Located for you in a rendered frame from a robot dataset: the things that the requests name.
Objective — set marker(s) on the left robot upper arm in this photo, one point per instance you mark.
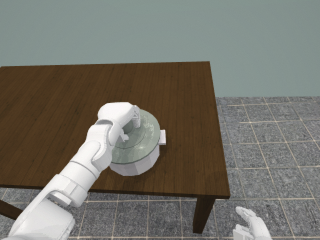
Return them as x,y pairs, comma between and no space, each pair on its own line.
47,221

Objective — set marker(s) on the table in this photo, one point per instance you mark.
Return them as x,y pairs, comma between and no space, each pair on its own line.
47,110

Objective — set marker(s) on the knob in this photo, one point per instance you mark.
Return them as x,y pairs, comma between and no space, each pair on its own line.
128,127

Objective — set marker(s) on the left robot forearm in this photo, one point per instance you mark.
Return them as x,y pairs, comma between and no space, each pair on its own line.
70,187

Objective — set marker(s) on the pot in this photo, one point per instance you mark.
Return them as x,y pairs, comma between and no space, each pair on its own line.
143,165

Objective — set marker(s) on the robot right hand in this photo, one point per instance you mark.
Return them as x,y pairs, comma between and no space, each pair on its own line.
257,227

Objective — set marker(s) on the lid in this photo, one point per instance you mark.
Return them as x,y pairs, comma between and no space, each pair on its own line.
142,141

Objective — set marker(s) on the robot left hand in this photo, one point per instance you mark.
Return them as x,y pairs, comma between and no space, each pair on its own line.
122,112

